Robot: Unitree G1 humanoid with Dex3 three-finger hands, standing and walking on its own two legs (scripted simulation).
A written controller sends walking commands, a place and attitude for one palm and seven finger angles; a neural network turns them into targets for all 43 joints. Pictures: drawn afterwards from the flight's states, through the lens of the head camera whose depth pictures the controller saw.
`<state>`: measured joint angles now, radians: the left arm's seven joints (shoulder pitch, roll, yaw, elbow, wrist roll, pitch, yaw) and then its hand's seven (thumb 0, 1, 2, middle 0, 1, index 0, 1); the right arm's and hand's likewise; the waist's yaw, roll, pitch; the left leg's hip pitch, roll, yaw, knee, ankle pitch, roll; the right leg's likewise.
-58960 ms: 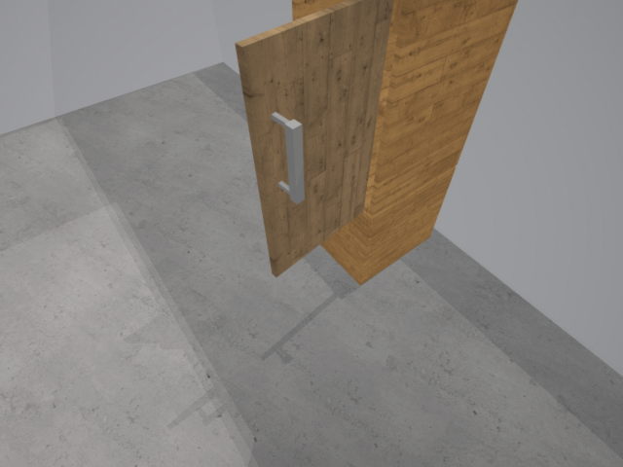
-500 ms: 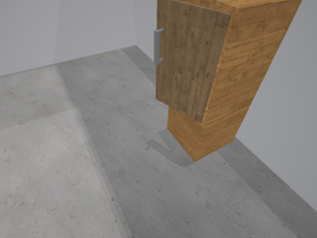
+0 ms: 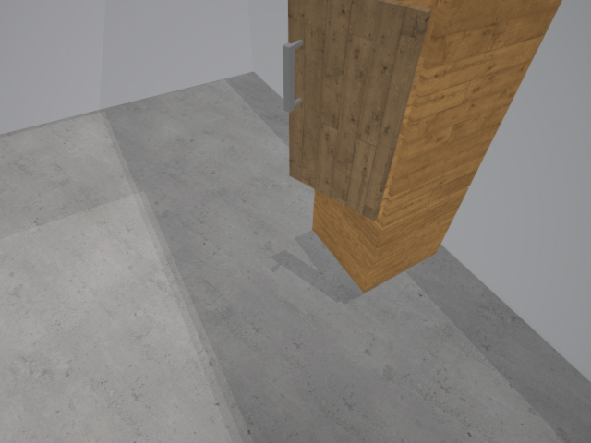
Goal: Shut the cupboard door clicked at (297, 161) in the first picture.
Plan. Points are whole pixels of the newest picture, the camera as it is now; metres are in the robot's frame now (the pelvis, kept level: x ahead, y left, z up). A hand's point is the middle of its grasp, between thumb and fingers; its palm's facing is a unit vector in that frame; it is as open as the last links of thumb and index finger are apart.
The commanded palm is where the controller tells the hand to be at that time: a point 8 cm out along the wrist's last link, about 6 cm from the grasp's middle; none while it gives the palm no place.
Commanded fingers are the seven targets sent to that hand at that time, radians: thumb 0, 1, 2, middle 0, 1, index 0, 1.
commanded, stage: look to check the result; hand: left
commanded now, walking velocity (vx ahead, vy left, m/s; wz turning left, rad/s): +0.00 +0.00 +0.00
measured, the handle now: (293, 76) +0.96 +0.05 +0.03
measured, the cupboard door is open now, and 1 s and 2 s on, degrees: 21 21 21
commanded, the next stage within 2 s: walk to a spot facing it in 0.16 s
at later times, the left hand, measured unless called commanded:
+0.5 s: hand out of the picture +0.02 +0.18 -0.19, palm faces +0.11 -0.97 -0.20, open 7.4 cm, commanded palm none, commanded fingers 0.00 0.90 0.90 -0.20 -0.30 -0.20 -0.30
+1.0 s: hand out of the picture +0.03 +0.21 -0.15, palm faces +0.36 -0.88 -0.32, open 7.4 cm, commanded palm none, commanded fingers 0.00 0.90 0.90 -0.20 -0.30 -0.20 -0.30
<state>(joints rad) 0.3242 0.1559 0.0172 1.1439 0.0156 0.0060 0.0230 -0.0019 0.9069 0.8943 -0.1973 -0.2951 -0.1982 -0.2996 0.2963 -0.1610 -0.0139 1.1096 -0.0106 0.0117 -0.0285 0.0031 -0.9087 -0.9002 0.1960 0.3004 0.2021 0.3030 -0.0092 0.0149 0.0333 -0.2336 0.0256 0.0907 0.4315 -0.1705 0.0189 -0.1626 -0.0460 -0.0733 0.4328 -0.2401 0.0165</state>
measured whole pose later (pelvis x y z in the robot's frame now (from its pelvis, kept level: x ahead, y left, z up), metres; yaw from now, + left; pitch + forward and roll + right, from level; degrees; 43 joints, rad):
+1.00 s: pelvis +0.01 -0.03 -0.01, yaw +23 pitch +2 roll +0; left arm 0.14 0.23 0.06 0.85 0.03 0.03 0.03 0.00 0.91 0.89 -0.20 -0.30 -0.20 -0.30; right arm 0.20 -0.28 -0.10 0.92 -0.03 0.08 0.00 0.01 -0.91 -0.90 0.20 0.30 0.20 0.30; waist -0.04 0.05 0.07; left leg -0.54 -0.10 -0.12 0.90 -0.40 -0.03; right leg -0.25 -0.02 -0.01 0.54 -0.32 0.00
